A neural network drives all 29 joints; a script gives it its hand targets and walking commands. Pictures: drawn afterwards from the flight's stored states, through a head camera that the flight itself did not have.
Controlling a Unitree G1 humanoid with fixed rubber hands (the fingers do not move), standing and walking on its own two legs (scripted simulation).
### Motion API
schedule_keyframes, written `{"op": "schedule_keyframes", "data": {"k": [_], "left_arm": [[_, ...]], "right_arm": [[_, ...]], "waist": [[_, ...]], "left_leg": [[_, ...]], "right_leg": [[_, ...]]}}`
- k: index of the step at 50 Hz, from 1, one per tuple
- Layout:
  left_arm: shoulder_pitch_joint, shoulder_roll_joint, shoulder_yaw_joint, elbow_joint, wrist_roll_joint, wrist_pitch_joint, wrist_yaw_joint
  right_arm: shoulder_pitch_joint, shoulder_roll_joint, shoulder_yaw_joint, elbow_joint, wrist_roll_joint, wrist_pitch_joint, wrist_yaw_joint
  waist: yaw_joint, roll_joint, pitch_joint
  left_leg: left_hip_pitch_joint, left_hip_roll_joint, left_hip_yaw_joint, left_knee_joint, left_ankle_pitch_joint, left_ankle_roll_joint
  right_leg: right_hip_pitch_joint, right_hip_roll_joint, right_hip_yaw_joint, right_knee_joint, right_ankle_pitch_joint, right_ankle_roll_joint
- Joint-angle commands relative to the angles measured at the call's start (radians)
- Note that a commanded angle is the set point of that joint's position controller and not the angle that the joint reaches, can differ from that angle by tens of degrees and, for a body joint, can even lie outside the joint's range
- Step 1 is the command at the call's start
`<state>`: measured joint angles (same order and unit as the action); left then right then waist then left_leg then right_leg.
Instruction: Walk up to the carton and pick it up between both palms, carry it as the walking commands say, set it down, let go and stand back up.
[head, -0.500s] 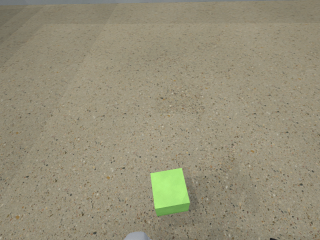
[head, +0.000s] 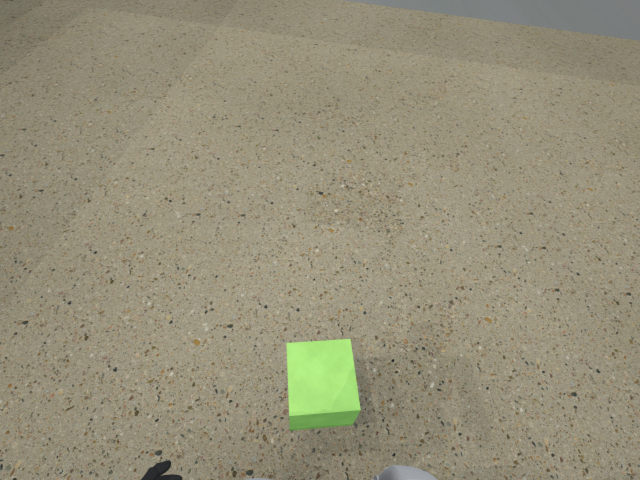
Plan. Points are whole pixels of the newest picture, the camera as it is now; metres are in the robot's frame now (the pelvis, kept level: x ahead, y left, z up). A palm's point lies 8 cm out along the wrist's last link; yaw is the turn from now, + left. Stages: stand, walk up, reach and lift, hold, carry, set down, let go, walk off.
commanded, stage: walk up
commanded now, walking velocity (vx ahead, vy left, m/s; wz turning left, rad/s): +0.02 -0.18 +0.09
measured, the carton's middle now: (320, 384) +0.42 -0.01 -0.68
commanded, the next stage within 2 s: none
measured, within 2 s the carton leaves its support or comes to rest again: neither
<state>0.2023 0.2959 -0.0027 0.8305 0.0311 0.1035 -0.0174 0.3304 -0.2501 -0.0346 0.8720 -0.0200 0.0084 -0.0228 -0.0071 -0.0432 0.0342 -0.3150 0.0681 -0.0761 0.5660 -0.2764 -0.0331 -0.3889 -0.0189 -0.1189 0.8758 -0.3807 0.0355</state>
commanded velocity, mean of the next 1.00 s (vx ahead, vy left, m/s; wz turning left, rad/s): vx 0.02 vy -0.03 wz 0.02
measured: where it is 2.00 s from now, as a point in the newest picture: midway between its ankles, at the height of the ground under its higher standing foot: outside the picture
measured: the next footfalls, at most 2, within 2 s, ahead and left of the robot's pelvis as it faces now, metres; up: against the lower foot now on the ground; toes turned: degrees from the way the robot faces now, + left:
right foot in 0.08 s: +0.04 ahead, -0.13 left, +0.00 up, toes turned -7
left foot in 0.72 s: -0.01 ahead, +0.10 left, +0.00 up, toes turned -1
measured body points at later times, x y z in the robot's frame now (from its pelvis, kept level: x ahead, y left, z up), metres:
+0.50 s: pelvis -0.01 -0.07 +0.00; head +0.00 -0.10 +0.45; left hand +0.08 +0.16 -0.12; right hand +0.03 -0.33 -0.16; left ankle -0.07 +0.11 -0.68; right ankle +0.00 -0.13 -0.74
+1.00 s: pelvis -0.02 -0.03 +0.00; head -0.01 -0.02 +0.45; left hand +0.07 +0.21 -0.14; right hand +0.02 -0.30 -0.14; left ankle -0.05 +0.10 -0.74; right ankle -0.01 -0.13 -0.74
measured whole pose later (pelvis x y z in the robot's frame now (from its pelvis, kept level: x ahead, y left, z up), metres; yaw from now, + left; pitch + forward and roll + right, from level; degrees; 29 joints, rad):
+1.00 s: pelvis -0.02 -0.03 +0.00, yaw +0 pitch -2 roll -1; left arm 0.25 0.22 0.00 0.83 0.02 0.04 0.02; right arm 0.30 -0.23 -0.02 0.95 -0.02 0.00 -0.03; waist -0.01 -0.02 0.03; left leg -0.17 0.02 -0.03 0.55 -0.35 -0.02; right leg -0.23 -0.01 -0.14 0.54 -0.29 -0.04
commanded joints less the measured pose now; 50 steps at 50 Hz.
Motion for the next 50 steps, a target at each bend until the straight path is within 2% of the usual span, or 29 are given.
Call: {"op": "schedule_keyframes", "data": {"k": [1, 2, 3, 4, 6, 7, 9, 11, 12, 14, 18, 19, 21, 22, 24, 27, 29, 30, 31, 33, 34, 35, 36, 38, 41, 47, 48, 49, 50], "left_arm": [[0.061, 0.034, 0.053, -0.021, -0.025, -0.043, -0.004], [0.115, 0.034, 0.055, 0.006, -0.022, -0.055, 0.003], [0.146, 0.109, 0.079, 0.013, -0.005, -0.068, 0.007], [0.137, 0.182, 0.091, -0.001, -0.005, -0.074, 0.016], [0.061, 0.136, 0.072, -0.011, -0.016, -0.062, 0.018], [0.002, 0.091, 0.071, -0.029, -0.017, -0.063, 0.023], [-0.016, 0.043, 0.049, -0.043, -0.027, -0.085, 0.037], [0.040, 0.048, 0.049, -0.029, -0.030, -0.096, 0.045], [0.088, 0.052, 0.043, -0.032, -0.026, -0.112, 0.046], [0.108, 0.054, 0.046, -0.024, -0.025, -0.113, 0.047], [0.087, 0.041, 0.048, -0.029, -0.023, -0.102, 0.053], [0.085, 0.040, 0.048, -0.037, -0.020, -0.104, 0.052], [0.064, 0.039, 0.051, -0.043, -0.019, -0.100, 0.049], [0.071, 0.035, 0.047, -0.038, -0.017, -0.104, 0.051], [0.036, 0.025, 0.049, -0.036, -0.015, -0.097, 0.047], [0.035, 0.031, 0.057, -0.027, -0.007, -0.093, 0.048], [0.021, 0.037, 0.063, -0.023, -0.010, -0.086, 0.051], [0.037, 0.050, 0.068, -0.027, -0.001, -0.092, 0.037], [-0.012, 0.045, 0.064, -0.039, -0.004, -0.082, 0.045], [-0.003, 0.017, 0.059, -0.031, -0.011, -0.075, 0.041], [-0.006, -0.012, 0.050, -0.033, -0.017, -0.073, 0.042], [0.009, -0.035, 0.050, -0.040, -0.020, -0.072, 0.039], [0.021, -0.044, 0.050, -0.044, -0.017, -0.070, 0.035], [0.037, -0.012, 0.058, -0.031, -0.022, -0.074, 0.039], [0.058, 0.007, 0.060, -0.008, -0.016, -0.091, 0.037], [0.065, 0.017, 0.057, 0.012, -0.017, -0.078, 0.044], [0.090, 0.031, 0.074, 0.002, -0.018, -0.073, 0.041], [0.048, 0.093, 0.098, -0.031, -0.007, -0.061, 0.017], [0.013, 0.065, 0.084, -0.068, -0.003, -0.066, 0.012]], "right_arm": [[-0.040, -0.223, -0.061, -0.092, -0.009, 0.015, -0.024], [-0.036, -0.185, -0.053, -0.085, -0.009, 0.018, -0.020], [0.018, -0.089, -0.032, -0.085, -0.013, 0.017, -0.019], [0.004, -0.041, -0.018, -0.099, -0.011, 0.025, -0.028], [-0.039, -0.079, -0.044, -0.097, -0.004, 0.047, -0.032], [-0.016, -0.078, -0.045, -0.068, -0.008, 0.048, -0.024], [0.025, -0.066, -0.043, -0.020, -0.009, 0.051, -0.005], [0.018, -0.069, -0.032, -0.016, 0.003, 0.054, -0.001], [0.033, -0.070, -0.034, 0.007, 0.009, 0.065, 0.001], [0.024, -0.068, -0.027, 0.008, 0.016, 0.074, 0.003], [-0.003, -0.043, -0.022, 0.011, 0.019, 0.086, 0.003], [0.000, -0.043, -0.026, 0.025, 0.019, 0.092, 0.005], [-0.012, -0.046, -0.018, 0.030, 0.018, 0.082, 0.006], [-0.009, -0.039, -0.019, 0.033, 0.018, 0.085, 0.007], [-0.019, -0.029, -0.008, 0.032, 0.015, 0.072, 0.006], [-0.041, -0.019, -0.001, 0.031, 0.014, 0.056, 0.003], [-0.011, -0.015, -0.001, 0.036, 0.013, 0.037, 0.000], [0.024, -0.014, -0.001, 0.056, 0.004, 0.034, 0.008], [0.026, -0.015, 0.002, 0.059, 0.006, 0.031, 0.004], [0.069, 0.007, 0.015, 0.076, 0.001, 0.015, -0.005], [0.084, -0.014, 0.011, 0.088, -0.001, 0.000, -0.012], [0.087, -0.069, 0.003, 0.090, -0.007, -0.009, -0.016], [0.054, -0.107, -0.002, 0.074, -0.015, -0.018, -0.014], [-0.029, -0.093, 0.002, 0.056, -0.011, -0.025, -0.013], [0.008, -0.058, 0.013, 0.046, 0.000, -0.043, -0.018], [0.023, -0.063, 0.006, 0.035, 0.000, -0.025, -0.021], [0.027, -0.067, -0.015, 0.029, 0.014, -0.017, -0.016], [0.133, -0.128, -0.040, 0.036, 0.004, -0.001, -0.010], [0.078, -0.143, -0.034, 0.038, -0.007, 0.019, 0.003]], "waist": [[0.008, 0.264, -0.046], [0.040, 0.183, -0.072], [0.049, -0.101, -0.107], [0.039, -0.248, -0.079], [0.029, -0.162, -0.028], [-0.006, -0.104, -0.009], [-0.027, -0.042, -0.006], [-0.003, -0.097, -0.036], [0.014, -0.058, -0.058], [0.024, -0.109, -0.084], [0.029, -0.105, -0.026], [0.036, -0.071, -0.034], [0.034, -0.109, -0.024], [0.041, -0.077, 0.004], [0.035, -0.105, 0.004], [0.041, -0.107, 0.032], [0.021, -0.118, 0.007], [0.019, -0.143, -0.045], [0.006, -0.104, 0.040], [-0.018, -0.070, 0.032], [-0.016, 0.033, 0.042], [0.005, 0.185, 0.038], [0.015, 0.243, 0.067], [0.044, 0.216, 0.068], [0.036, 0.145, -0.054], [0.025, 0.099, -0.038], [0.021, 0.130, -0.066], [-0.031, 0.076, -0.023], [-0.005, 0.167, 0.088]], "left_leg": [[-0.027, 0.201, -0.231, -0.172, 0.261, 0.122], [-0.070, 0.144, -0.172, -0.087, 0.181, 0.092], [-0.189, -0.005, -0.020, 0.146, -0.131, 0.048], [-0.250, -0.059, 0.050, 0.354, -0.338, 0.010], [-0.199, -0.020, 0.016, 0.523, -0.308, 0.006], [-0.208, -0.017, 0.029, 0.531, -0.204, -0.003], [-0.184, -0.025, 0.022, 0.503, -0.113, -0.017], [-0.174, -0.016, 0.042, 0.468, -0.105, -0.027], [-0.151, -0.015, 0.027, 0.426, -0.103, -0.027], [-0.118, -0.019, 0.032, 0.379, -0.101, -0.026], [-0.091, -0.017, 0.041, 0.357, -0.113, -0.025], [-0.093, -0.020, 0.032, 0.357, -0.121, -0.024], [-0.065, -0.021, 0.036, 0.334, -0.123, -0.021], [-0.064, -0.018, 0.031, 0.327, -0.124, -0.021], [-0.047, -0.022, 0.047, 0.257, -0.142, -0.020], [-0.038, -0.017, 0.057, 0.187, -0.197, -0.017], [-0.002, -0.020, 0.073, 0.100, -0.154, -0.011], [0.037, -0.031, 0.100, 0.096, -0.127, 0.014], [0.038, -0.030, 0.093, 0.020, -0.086, -0.001], [0.126, -0.036, 0.104, -0.180, 0.053, 0.016], [0.121, 0.031, 0.019, -0.241, 0.102, 0.037], [0.086, 0.138, -0.140, -0.304, 0.225, 0.063], [0.069, 0.204, -0.271, -0.356, 0.207, 0.088], [0.012, 0.153, -0.182, -0.274, 0.380, 0.116], [0.074, 0.068, -0.053, -0.190, 0.453, 0.072], [0.068, 0.059, -0.018, -0.162, 0.386, 0.058], [0.033, 0.068, -0.027, -0.156, 0.182, 0.055], [0.058, 0.168, -0.266, -0.246, -0.309, 0.134], [-0.142, 0.139, -0.320, -0.289, -0.560, 0.149]], "right_leg": [[0.211, 0.012, 0.100, -0.418, 0.083, -0.008], [0.324, -0.027, 0.091, -0.551, 0.195, -0.019], [0.425, -0.217, 0.251, -0.655, 0.301, -0.050], [0.333, -0.387, 0.348, -0.636, 0.403, -0.105], [0.179, -0.338, 0.281, -0.651, 0.208, -0.141], [0.196, -0.278, 0.190, -0.644, 0.199, -0.114], [0.243, -0.247, 0.136, -0.588, 0.461, -0.080], [0.310, -0.243, 0.104, -0.550, 0.709, -0.057], [0.343, -0.272, 0.159, -0.526, 0.828, -0.046], [0.373, -0.268, 0.163, -0.515, 0.858, -0.060], [0.278, -0.271, 0.178, -0.555, 0.698, -0.105], [0.283, -0.292, 0.215, -0.572, 0.611, -0.107], [0.242, -0.272, 0.195, -0.612, 0.422, -0.141], [0.215, -0.284, 0.225, -0.637, 0.351, -0.133], [0.211, -0.252, 0.202, -0.651, 0.207, -0.189], [0.215, -0.263, 0.214, -0.638, 0.193, -0.218], [0.231, -0.248, 0.190, -0.598, 0.189, -0.215], [0.220, -0.252, 0.219, -0.652, -0.131, -0.205], [0.174, -0.235, 0.196, -0.628, -0.062, -0.188], [0.154, -0.160, 0.136, -0.555, -0.097, -0.148], [0.140, -0.113, 0.094, -0.466, -0.044, -0.125], [0.152, -0.036, 0.018, -0.341, 0.025, -0.087], [0.092, 0.015, 0.046, -0.309, 0.030, -0.068], [0.206, 0.001, 0.063, -0.358, 0.092, -0.058], [0.334, -0.067, 0.071, -0.376, 0.352, -0.081], [0.324, -0.100, 0.058, -0.392, 0.398, -0.095], [0.329, -0.100, 0.029, -0.382, 0.239, -0.063], [0.174, -0.085, 0.042, -0.340, -0.178, -0.048], [0.155, -0.087, 0.110, -0.379, -0.287, -0.051]]}}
